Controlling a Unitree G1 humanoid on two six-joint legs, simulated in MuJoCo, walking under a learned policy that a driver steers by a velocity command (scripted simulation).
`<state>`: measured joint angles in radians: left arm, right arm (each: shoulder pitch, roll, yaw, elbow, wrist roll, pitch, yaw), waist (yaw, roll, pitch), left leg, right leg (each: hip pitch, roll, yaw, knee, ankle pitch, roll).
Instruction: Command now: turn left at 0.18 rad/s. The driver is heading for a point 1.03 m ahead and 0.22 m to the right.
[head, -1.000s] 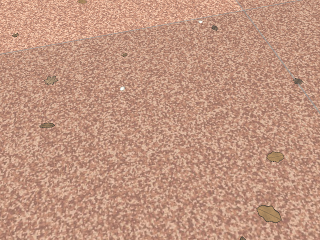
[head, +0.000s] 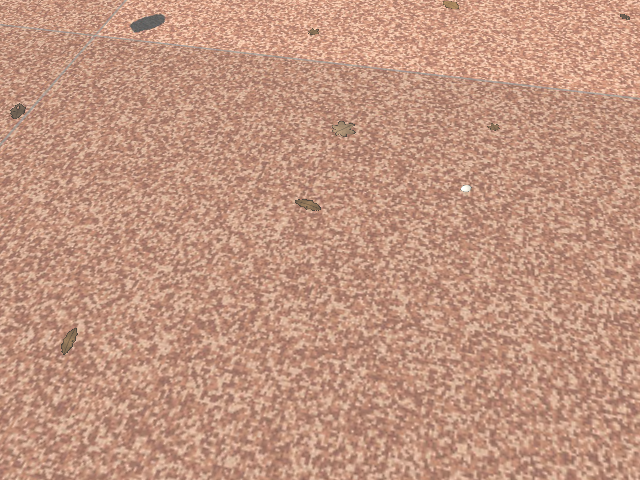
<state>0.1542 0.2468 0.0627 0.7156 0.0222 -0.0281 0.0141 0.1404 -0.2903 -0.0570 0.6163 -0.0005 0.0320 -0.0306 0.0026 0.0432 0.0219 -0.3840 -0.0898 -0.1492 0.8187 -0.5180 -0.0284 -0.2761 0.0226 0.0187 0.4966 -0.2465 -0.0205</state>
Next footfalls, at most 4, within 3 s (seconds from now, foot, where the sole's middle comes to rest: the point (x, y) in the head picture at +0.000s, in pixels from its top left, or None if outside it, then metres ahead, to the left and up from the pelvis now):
0.22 left None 0.00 0.13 -0.77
0.68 right None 0.26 -0.16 -0.77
1.12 left None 0.39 0.04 -0.77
1.42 right None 0.27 -0.18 -0.77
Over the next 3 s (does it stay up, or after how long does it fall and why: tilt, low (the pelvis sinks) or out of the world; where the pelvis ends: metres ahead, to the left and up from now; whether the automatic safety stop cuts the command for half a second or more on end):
stays up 0.81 -0.12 0.00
